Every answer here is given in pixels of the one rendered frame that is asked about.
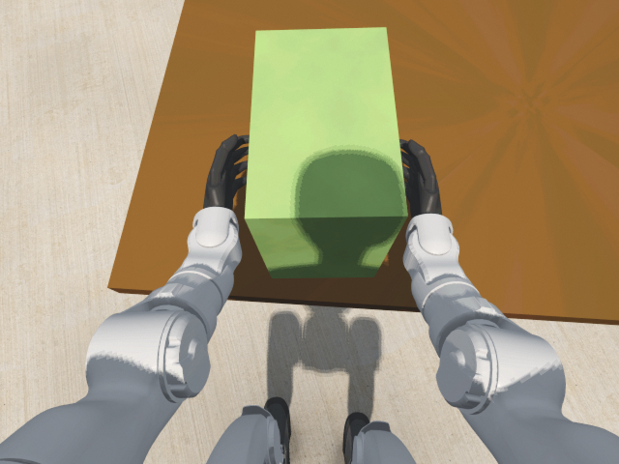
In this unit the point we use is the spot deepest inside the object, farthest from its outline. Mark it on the right robot hand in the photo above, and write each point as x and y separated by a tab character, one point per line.
422	189

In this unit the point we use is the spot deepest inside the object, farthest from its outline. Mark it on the right robot forearm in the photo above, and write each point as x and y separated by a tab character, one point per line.
445	296

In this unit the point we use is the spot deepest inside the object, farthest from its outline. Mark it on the left robot forearm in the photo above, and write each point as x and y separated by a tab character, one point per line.
203	283

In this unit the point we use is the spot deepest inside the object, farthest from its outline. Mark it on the robot foot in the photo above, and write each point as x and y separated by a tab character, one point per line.
278	408
354	423

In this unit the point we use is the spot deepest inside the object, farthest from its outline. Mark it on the left robot hand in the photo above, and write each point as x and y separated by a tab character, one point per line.
221	185

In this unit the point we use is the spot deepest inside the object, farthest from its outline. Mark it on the left robot upper arm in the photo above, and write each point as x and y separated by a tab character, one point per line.
141	366

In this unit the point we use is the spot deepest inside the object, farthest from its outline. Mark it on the robot right foot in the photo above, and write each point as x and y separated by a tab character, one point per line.
354	423

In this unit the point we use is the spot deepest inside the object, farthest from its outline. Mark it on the table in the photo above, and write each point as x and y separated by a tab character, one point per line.
515	101

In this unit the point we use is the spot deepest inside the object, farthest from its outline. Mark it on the carton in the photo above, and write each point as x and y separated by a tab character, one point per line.
325	190

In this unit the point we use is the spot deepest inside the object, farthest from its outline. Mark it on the robot left foot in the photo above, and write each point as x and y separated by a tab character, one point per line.
278	408

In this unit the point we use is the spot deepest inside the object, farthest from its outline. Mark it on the right robot upper arm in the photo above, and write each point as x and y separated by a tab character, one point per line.
510	387

